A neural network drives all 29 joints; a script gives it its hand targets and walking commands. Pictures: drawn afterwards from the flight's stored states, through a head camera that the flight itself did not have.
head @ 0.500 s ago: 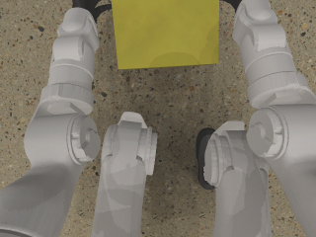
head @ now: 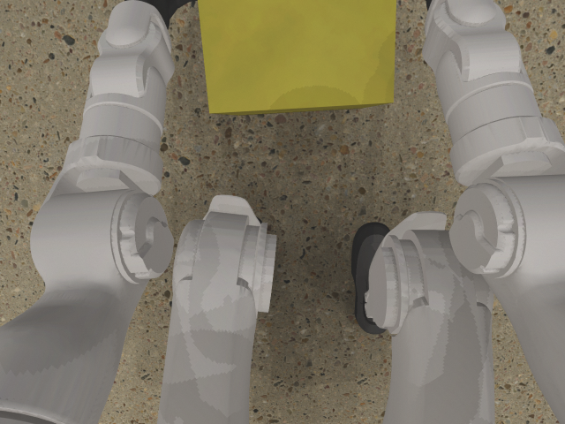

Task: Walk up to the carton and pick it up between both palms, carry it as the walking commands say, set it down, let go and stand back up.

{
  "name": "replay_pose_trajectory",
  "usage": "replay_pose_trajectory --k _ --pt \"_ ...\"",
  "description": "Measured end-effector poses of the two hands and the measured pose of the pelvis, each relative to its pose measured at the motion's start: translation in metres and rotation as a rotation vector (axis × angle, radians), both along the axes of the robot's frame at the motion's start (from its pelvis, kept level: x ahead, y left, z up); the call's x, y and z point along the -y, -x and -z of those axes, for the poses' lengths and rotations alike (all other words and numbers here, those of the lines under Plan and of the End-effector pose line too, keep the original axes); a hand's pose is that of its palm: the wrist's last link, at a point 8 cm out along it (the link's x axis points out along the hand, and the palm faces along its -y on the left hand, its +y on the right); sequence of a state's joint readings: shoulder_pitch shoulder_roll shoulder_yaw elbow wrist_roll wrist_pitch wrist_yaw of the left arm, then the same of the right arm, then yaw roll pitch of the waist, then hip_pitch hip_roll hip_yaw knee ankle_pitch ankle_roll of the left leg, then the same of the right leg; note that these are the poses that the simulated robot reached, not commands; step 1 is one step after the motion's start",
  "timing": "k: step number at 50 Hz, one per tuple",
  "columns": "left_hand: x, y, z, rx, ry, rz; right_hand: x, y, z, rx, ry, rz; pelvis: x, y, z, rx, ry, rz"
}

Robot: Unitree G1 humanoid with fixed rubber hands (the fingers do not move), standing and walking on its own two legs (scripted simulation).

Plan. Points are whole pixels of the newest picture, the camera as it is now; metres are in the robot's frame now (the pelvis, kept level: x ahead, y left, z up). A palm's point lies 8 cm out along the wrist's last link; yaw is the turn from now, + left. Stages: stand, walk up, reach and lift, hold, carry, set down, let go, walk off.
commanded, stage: set down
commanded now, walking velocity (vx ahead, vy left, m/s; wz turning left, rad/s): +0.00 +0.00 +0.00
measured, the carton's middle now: out of the picture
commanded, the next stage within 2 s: let go in 1.72 s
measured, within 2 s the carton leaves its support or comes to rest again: neither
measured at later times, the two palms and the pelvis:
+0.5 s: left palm out of the picture +0.53 +0.23 -0.15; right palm out of the picture +0.56 -0.12 -0.15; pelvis +0.00 +0.01 +0.01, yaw +1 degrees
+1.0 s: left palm out of the picture +0.53 +0.24 +0.01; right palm out of the picture +0.57 -0.13 +0.01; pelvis +0.00 +0.01 +0.11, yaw +1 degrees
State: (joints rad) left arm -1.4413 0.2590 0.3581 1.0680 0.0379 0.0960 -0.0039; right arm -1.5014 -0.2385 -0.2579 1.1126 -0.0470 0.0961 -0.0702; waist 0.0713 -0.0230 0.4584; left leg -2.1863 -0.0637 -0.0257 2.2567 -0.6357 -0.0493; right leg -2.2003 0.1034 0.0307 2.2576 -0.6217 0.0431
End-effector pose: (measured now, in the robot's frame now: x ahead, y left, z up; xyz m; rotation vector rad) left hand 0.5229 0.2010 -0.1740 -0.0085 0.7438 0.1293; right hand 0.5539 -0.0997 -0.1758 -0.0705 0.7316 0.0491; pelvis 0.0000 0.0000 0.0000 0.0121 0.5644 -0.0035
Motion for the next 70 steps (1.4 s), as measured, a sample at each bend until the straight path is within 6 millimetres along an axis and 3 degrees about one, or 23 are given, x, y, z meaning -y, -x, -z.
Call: replay_pose_trajectory --k 7,13,24,33,47,70 --pt "-0.016 0.006 0.007 -0.023 -0.053 -0.042 0.019 0.007 0.009 -0.021 0.052 0.027 -0.001 0.001 -0.004 -0.012 0.003 -0.003" --pt "-0.031 0.004 0.003 -0.016 -0.063 -0.063 0.032 0.003 0.006 -0.015 0.064 0.043 -0.003 0.002 -0.004 -0.028 0.007 -0.008" --pt "-0.027 -0.009 -0.024 0.056 -0.049 -0.072 0.020 -0.009 -0.024 0.060 0.044 0.048 -0.005 0.005 -0.008 -0.062 0.014 -0.018" --pt "-0.030 -0.011 -0.077 0.096 -0.054 -0.092 0.019 -0.014 -0.078 0.095 0.052 0.070 -0.005 0.003 -0.033 -0.112 0.022 -0.031" --pt "-0.034 -0.010 -0.163 0.112 -0.060 -0.094 0.028 -0.015 -0.165 0.109 0.053 0.088 -0.005 -0.002 -0.097 -0.199 0.020 -0.028" --pt "-0.041 -0.006 -0.305 0.124 -0.066 -0.074 0.033 -0.013 -0.306 0.112 0.058 0.072 -0.006 -0.022 -0.227 -0.228 0.021 -0.028"
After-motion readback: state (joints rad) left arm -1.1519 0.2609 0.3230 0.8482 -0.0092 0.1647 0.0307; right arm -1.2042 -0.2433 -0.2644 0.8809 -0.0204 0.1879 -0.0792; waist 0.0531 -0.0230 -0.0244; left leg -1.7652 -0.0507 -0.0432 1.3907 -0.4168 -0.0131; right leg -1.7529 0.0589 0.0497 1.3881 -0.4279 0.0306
